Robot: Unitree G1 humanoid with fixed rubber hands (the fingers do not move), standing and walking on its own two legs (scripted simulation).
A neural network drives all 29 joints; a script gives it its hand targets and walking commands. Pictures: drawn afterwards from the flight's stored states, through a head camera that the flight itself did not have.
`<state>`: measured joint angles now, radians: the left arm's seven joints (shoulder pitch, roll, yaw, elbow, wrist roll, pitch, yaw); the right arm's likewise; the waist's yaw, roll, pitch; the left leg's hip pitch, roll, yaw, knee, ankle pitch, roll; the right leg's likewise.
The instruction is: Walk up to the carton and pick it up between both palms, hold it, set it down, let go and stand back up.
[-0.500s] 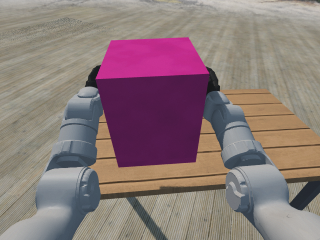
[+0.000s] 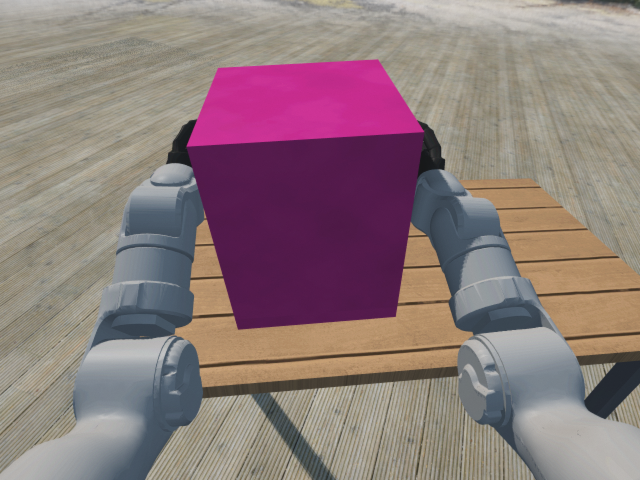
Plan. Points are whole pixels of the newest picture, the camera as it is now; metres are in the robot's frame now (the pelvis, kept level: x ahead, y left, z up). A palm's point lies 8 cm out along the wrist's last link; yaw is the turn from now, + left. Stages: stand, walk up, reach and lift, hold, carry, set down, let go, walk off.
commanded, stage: hold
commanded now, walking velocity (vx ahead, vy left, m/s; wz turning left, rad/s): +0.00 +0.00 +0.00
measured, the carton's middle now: (308, 194) +0.40 +0.02 +0.22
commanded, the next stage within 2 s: none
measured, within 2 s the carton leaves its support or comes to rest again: neither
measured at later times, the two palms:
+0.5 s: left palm (178, 177) +0.38 +0.17 +0.26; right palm (428, 176) +0.38 -0.12 +0.26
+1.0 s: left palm (180, 176) +0.38 +0.17 +0.26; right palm (429, 177) +0.38 -0.12 +0.26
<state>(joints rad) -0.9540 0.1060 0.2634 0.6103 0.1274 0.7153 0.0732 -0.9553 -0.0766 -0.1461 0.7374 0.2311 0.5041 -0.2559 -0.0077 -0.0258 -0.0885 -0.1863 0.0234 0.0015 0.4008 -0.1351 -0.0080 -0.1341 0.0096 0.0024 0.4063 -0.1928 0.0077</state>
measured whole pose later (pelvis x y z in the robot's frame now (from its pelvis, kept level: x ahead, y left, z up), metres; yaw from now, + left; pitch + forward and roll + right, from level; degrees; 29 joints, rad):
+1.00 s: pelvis +0.00 +0.00 +0.00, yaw +0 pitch -5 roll +0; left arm -0.94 0.10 0.26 0.52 0.13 0.79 0.07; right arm -0.94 -0.09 -0.14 0.64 0.26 0.59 -0.28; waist -0.01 -0.03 -0.09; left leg -0.19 0.02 0.00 0.40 -0.13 -0.01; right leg -0.13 0.01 0.00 0.40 -0.19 0.01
